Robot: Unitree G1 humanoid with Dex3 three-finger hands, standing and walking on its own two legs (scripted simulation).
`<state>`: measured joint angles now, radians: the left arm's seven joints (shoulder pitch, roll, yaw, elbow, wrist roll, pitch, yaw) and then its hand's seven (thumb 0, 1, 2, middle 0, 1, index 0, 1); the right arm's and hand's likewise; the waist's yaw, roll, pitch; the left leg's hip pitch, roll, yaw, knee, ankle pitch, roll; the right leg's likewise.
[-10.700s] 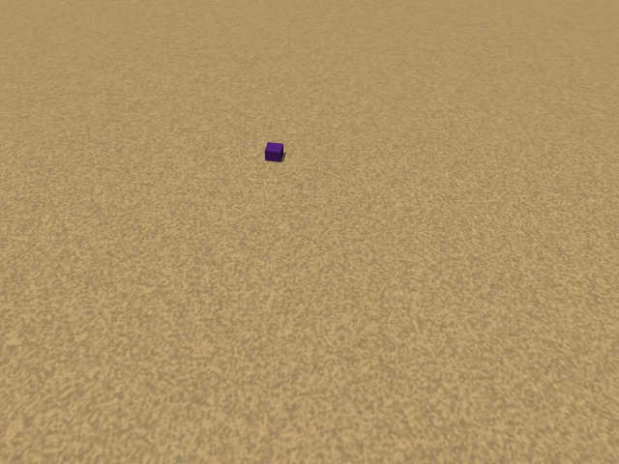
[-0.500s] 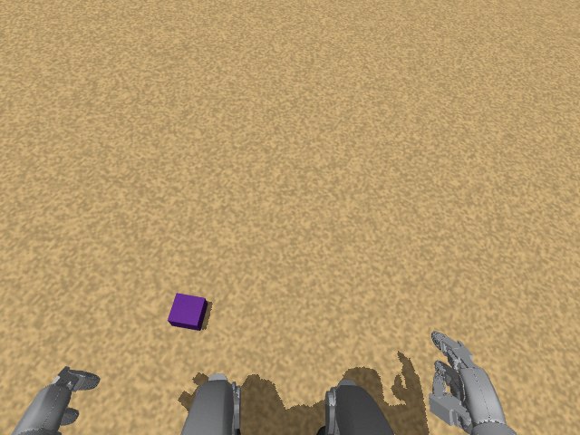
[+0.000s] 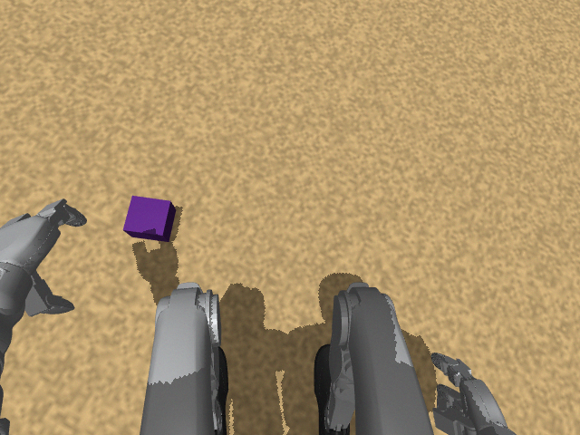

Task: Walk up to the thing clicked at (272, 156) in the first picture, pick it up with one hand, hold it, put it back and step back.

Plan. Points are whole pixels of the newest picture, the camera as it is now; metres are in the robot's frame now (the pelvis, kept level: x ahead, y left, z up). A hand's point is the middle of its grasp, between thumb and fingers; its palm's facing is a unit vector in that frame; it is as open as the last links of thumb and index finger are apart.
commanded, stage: rise first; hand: left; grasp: from above
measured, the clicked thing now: (151, 219) +0.49 +0.29 -0.41
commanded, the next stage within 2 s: none
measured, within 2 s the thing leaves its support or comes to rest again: neither
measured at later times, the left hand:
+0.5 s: hand (83, 239) +0.40 +0.34 -0.22, palm faces -0.50 -0.14 -0.85, open 13.6 cm
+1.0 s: hand (94, 230) +0.42 +0.34 -0.26, palm faces -0.48 -0.05 -0.87, open 13.6 cm
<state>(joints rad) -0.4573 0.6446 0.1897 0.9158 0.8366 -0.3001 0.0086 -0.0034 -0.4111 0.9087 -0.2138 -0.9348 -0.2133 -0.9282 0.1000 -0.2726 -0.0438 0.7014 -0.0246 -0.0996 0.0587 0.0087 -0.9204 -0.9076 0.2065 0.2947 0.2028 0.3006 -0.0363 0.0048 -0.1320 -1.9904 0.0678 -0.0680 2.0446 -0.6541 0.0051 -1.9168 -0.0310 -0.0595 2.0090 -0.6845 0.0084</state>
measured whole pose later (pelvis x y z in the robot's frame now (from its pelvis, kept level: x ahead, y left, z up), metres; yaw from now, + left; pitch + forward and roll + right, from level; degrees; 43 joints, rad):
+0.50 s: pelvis -0.01 +0.00 -0.09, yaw -3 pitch +31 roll -8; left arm -0.75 0.83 0.19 1.22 1.17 -0.46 0.16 0.00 -0.40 0.95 -0.16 -0.85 -0.15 -0.85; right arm 0.11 -0.28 0.01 0.75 -0.11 -0.01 0.11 0.00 -0.87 -0.89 0.21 0.29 0.20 0.30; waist -0.13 -0.03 -0.06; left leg -2.25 0.06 -0.13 2.32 -0.64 0.02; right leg -2.14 -0.02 -0.09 2.26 -0.67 0.02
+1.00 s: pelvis -0.01 +0.01 -0.12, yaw -5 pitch +30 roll -9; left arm -0.81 0.92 0.20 1.30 1.31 -0.52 0.25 0.00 -0.39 0.91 -0.18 -0.85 -0.17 -0.84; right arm 0.07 -0.27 0.05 0.75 -0.16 0.05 0.13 0.00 -0.90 -0.90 0.21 0.29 0.20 0.30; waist -0.16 -0.05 -0.02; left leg -2.33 0.06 -0.16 2.44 -0.66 0.02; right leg -2.21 -0.01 -0.11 2.35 -0.68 0.03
